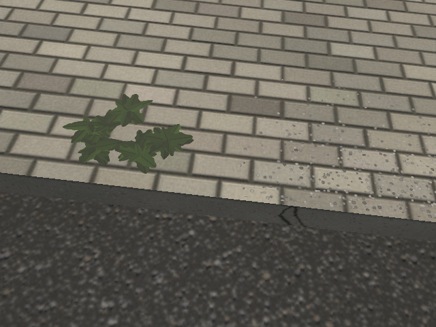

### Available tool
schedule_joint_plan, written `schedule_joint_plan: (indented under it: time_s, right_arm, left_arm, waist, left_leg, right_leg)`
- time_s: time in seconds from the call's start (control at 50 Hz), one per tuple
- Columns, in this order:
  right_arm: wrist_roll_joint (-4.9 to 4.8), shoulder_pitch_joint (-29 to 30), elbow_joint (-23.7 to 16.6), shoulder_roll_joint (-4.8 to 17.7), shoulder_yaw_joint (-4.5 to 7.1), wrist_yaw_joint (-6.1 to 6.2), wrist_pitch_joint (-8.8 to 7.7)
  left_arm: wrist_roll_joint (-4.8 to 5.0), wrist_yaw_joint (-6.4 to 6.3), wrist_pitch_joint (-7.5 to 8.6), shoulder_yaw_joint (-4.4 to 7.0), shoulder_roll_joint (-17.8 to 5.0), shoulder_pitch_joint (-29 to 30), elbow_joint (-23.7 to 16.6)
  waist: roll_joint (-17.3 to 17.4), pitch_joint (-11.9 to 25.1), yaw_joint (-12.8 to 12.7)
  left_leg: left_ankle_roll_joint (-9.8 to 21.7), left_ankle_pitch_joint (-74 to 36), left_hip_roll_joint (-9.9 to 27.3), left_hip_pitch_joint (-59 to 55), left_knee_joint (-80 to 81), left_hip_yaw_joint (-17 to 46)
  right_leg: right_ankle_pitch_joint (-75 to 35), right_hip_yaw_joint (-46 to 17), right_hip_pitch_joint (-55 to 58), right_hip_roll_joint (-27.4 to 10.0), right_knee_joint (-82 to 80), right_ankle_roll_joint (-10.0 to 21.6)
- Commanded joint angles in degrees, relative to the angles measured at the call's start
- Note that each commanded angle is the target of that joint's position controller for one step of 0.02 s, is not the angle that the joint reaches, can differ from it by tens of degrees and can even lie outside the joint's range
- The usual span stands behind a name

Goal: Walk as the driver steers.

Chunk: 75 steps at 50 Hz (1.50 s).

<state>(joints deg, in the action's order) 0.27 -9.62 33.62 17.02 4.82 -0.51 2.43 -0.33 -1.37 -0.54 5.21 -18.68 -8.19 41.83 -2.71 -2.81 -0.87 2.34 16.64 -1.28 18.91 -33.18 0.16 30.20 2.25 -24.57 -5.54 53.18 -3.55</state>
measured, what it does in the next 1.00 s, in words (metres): steps on the spot: right foot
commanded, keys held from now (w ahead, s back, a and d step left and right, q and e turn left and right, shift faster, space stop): no key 1.00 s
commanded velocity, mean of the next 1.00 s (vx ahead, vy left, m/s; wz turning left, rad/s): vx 0.00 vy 0.00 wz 0.14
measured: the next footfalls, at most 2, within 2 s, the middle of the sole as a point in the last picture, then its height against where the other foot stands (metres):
right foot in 0.36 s outside the picture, level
right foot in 1.86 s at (254, 320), level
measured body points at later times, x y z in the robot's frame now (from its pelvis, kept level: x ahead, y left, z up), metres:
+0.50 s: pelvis +0.01 -0.01 +0.00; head +0.03 -0.02 +0.45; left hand +0.13 +0.26 -0.09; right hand +0.19 -0.24 -0.11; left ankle +0.01 +0.10 -0.73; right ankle +0.02 -0.14 -0.73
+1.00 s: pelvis +0.02 -0.03 +0.00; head +0.03 -0.03 +0.45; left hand +0.13 +0.23 -0.10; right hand +0.16 -0.27 -0.12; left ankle +0.01 +0.10 -0.73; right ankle +0.02 -0.14 -0.73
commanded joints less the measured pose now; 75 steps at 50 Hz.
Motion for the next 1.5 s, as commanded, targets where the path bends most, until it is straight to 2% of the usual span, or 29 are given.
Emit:
schedule_joint_plan:
  time_s: [0.02,0.04,0.06,0.1,0.16,0.26,0.3,0.34,0.36,0.38,0.4,0.42,0.48,0.66,1.14,1.16,1.18,1.22,1.28,1.3,1.32,1.36,1.38,1.4,1.42,1.44,1.46,1.48,1.5]
  right_arm:
    - [0.10,-1.47,-2.92,10.61,2.83,0.74,-2.52]
    - [-0.77,1.08,-3.23,8.67,2.00,1.06,-2.36]
    - [-0.77,2.33,-3.30,7.92,1.42,1.39,-2.19]
    - [0.02,2.49,-2.95,7.14,0.86,1.78,-2.15]
    - [0.15,2.02,-1.91,6.76,0.51,2.04,-2.16]
    - [0.48,1.76,-0.43,7.26,0.21,1.22,-1.88]
    - [0.12,2.58,0.23,6.17,-0.44,0.88,-1.89]
    - [-0.18,1.92,1.29,3.77,-1.47,0.80,-2.23]
    - [0.80,0.18,1.65,2.43,-1.91,0.81,-2.72]
    - [1.20,-3.69,2.29,2.48,-1.58,0.52,-3.18]
    - [1.57,-1.96,2.60,3.01,-1.64,0.68,-3.16]
    - [1.33,0.76,2.53,4.17,-1.26,0.76,-2.89]
    - [0.67,1.96,2.52,3.60,-1.05,1.11,-1.82]
    - [0.42,-0.06,5.26,1.94,-0.98,1.30,-2.05]
    - [0.15,-1.93,13.91,1.71,-0.68,3.15,-1.71]
    - [0.12,-2.91,14.90,1.18,-0.80,3.19,-1.65]
    - [1.61,-3.66,15.61,0.66,-1.29,1.90,-1.54]
    - [2.21,-2.63,15.40,0.27,-1.26,0.70,-1.74]
    - [2.09,1.19,13.20,-0.14,-1.61,-0.38,-2.99]
    - [-3.15,1.06,13.49,1.69,-0.63,0.73,-4.77]
    - [-3.58,0.71,13.71,2.03,-0.80,0.94,-6.00]
    - [-2.20,-4.53,16.61,0.65,-0.86,0.67,-7.57]
    - [-1.50,-8.56,18.94,1.08,-0.35,0.56,-7.73]
    - [-1.37,-14.10,20.80,2.06,0.22,0.53,-7.71]
    - [-1.42,-20.93,21.98,6.25,1.22,0.91,-7.81]
    - [-1.13,-22.41,21.61,9.65,1.84,0.26,-8.41]
    - [-0.67,-17.78,20.21,6.11,0.59,0.29,-9.06]
    - [-0.59,-14.86,19.03,4.11,-0.04,0.21,-9.40]
    - [-0.61,-12.63,18.26,4.08,-0.30,0.02,-9.36]
  left_arm:
    - [0.31,-0.67,0.93,1.59,-6.20,3.21,-5.45]
    - [-0.13,-1.00,0.55,1.80,-6.67,2.33,-4.70]
    - [-0.35,-0.89,0.35,1.83,-6.44,0.95,-4.18]
    - [0.01,-0.50,0.26,1.45,-5.06,-0.96,-3.52]
    - [0.20,-0.29,0.10,0.41,-3.06,0.34,-4.03]
    - [0.46,0.39,0.28,-0.02,-3.26,1.28,-4.83]
    - [0.55,0.63,0.66,-0.17,-2.77,0.12,-4.66]
    - [-0.53,1.01,1.38,-0.69,-1.98,-2.36,-3.99]
    - [-1.31,0.81,1.63,-0.39,-4.69,-3.37,-4.46]
    - [-1.17,0.83,1.69,0.11,-7.59,-1.20,-4.39]
    - [-0.68,1.19,1.82,-0.53,-4.15,0.39,-4.60]
    - [-0.68,1.43,2.06,-1.09,-2.29,1.31,-4.91]
    - [-0.82,1.36,3.07,-1.32,-2.59,-0.31,-4.76]
    - [-0.50,0.85,2.62,-2.19,-1.32,-1.63,-5.60]
    - [-0.32,0.85,2.96,-2.79,-0.16,-4.63,-1.59]
    - [-0.34,0.76,2.85,-2.82,-0.06,-5.59,-0.82]
    - [-1.32,0.77,1.25,-2.23,-1.76,-6.19,-0.03]
    - [-1.23,0.96,-0.43,-1.10,-4.85,-9.11,0.97]
    - [-1.11,1.28,-0.29,-0.56,-5.11,-11.06,2.27]
    - [1.53,-0.10,1.41,-0.37,-6.37,-9.32,1.50]
    - [2.17,-0.51,2.28,-0.54,-5.98,-8.62,1.63]
    - [2.90,-0.44,2.76,-0.55,-6.24,-5.22,1.15]
    - [2.69,-0.30,2.82,-0.72,-5.36,-4.78,1.15]
    - [2.00,-0.03,3.18,-1.56,-2.69,-2.89,0.31]
    - [1.37,0.41,3.93,-2.93,1.89,-0.89,-1.78]
    - [2.31,0.21,4.97,-2.31,-0.36,-0.02,-3.64]
    - [3.33,0.51,5.61,-1.57,-3.06,-2.01,-2.85]
    - [3.50,1.09,6.06,-1.55,-3.23,-3.62,-1.87]
    - [2.75,1.40,6.41,-1.43,-3.11,-3.77,-1.35]
  waist:
    - [10.47,8.53,1.84]
    - [10.22,7.94,1.01]
    - [10.59,8.36,0.09]
    - [10.40,9.66,-0.43]
    - [10.47,8.66,0.56]
    - [11.40,6.22,2.34]
    - [10.67,5.61,1.34]
    - [8.05,6.29,-0.64]
    - [3.38,7.90,0.63]
    - [-4.48,7.53,4.97]
    - [-6.20,7.73,3.71]
    - [-5.03,5.86,2.40]
    - [-2.47,4.72,1.16]
    - [3.08,4.39,0.56]
    - [2.50,2.66,1.10]
    - [1.95,3.82,1.13]
    - [2.50,2.23,1.03]
    - [-3.75,-1.05,-0.61]
    - [-6.07,-6.59,-1.27]
    - [-8.54,-6.29,-0.41]
    - [-6.85,-5.56,0.13]
    - [-3.85,-3.18,3.49]
    - [-2.42,-0.84,4.88]
    - [0.66,1.09,7.07]
    - [13.10,3.07,8.82]
    - [18.58,0.86,9.20]
    - [11.05,-2.03,6.43]
    - [9.01,-2.90,4.77]
    - [7.15,-2.74,3.68]
  left_leg:
    - [12.68,-27.47,16.56,-15.40,12.66,19.57]
    - [10.83,-27.23,14.97,-13.61,12.56,17.44]
    - [10.52,-29.58,13.66,-11.11,12.64,15.52]
    - [10.72,-29.82,12.53,-9.89,12.96,13.58]
    - [10.46,-24.50,11.94,-10.49,13.13,13.56]
    - [11.45,-15.99,12.59,-6.68,12.85,16.79]
    - [10.66,-15.30,11.97,-5.86,11.52,17.76]
    - [6.65,-12.88,9.13,-3.17,9.79,16.65]
    - [3.27,-7.86,5.94,-1.00,6.39,14.16]
    - [0.70,-1.43,1.03,-0.80,5.76,8.67]
    - [-1.28,-1.67,1.06,-5.72,6.24,7.20]
    - [-1.54,-3.43,1.11,-6.33,5.93,7.27]
    - [-0.10,-8.41,1.72,-5.73,5.35,8.42]
    - [-0.86,-11.15,2.12,-5.69,5.58,8.87]
    - [-2.79,-12.67,2.61,-8.81,6.38,8.38]
    - [-2.79,-8.10,1.77,-9.20,6.25,7.33]
    - [-1.88,-1.77,0.72,-6.53,6.23,6.42]
    - [-0.71,9.47,-2.16,0.66,-0.62,1.76]
    - [0.74,9.10,0.62,4.98,-7.01,-1.29]
    - [0.99,9.42,2.60,6.23,-8.31,0.87]
    - [1.60,10.50,3.33,5.78,-5.76,0.91]
    - [2.54,1.78,1.68,-6.80,6.40,-2.01]
    - [1.86,-2.81,-0.01,-15.02,8.16,-2.54]
    - [2.48,-1.26,2.68,-22.14,9.70,1.96]
    - [7.41,10.97,13.66,-29.77,18.32,20.99]
    - [14.86,15.83,22.66,-30.41,24.51,39.04]
    - [15.30,17.13,22.84,-28.88,24.19,36.84]
    - [13.22,14.99,20.46,-28.34,24.29,31.19]
    - [11.21,10.05,18.69,-27.64,24.90,26.45]
  right_leg:
    - [-0.58,-5.57,-16.16,1.65,15.05,0.38]
    - [-3.91,-5.56,-15.02,1.34,13.58,0.13]
    - [-6.75,-4.73,-11.90,2.14,14.39,-0.35]
    - [-10.13,-4.00,-8.45,2.97,13.19,-0.94]
    - [-11.44,-4.16,-6.34,2.53,2.64,-1.15]
    - [-8.28,-3.29,1.99,3.05,-10.55,-0.20]
    - [-10.77,-2.82,5.94,3.60,-18.07,0.61]
    - [-24.92,-3.80,15.46,2.94,-30.99,2.10]
    - [-36.68,-9.14,20.20,-2.53,-30.72,3.75]
    - [-37.08,-10.86,17.83,-5.30,-28.13,7.15]
    - [-26.85,-11.44,12.22,-4.59,-29.82,8.91]
    - [-21.28,-9.80,10.64,-2.41,-30.07,7.59]
    - [-20.17,-7.21,10.39,-0.13,-28.82,5.11]
    - [-21.32,-5.93,11.64,1.29,-26.80,5.48]
    - [-20.61,-6.01,10.74,2.31,-29.68,6.21]
    - [-14.96,-6.01,11.26,2.59,-30.66,6.47]
    - [-7.47,-9.59,12.15,0.80,-32.55,7.84]
    - [12.16,-17.59,12.70,-3.52,-38.46,11.81]
    - [16.83,-25.93,9.44,-10.42,-44.99,16.25]
    - [12.18,-27.17,10.40,-11.89,-44.72,16.84]
    - [9.01,-25.92,11.73,-11.90,-44.41,16.47]
    - [2.08,-18.39,7.57,-7.73,-41.90,14.02]
    - [-1.32,-14.57,4.32,-4.67,-37.96,12.58]
    - [-5.22,-10.25,-0.45,-1.54,-30.15,10.41]
    - [-7.74,-1.20,-10.78,5.83,-11.22,6.13]
    - [1.51,-3.31,-20.73,8.44,2.39,5.45]
    - [-0.57,-7.67,-25.12,4.50,10.23,6.37]
    - [-6.21,-8.21,-26.62,2.63,12.08,7.47]
    - [-10.77,-7.43,-26.83,1.01,11.53,7.77]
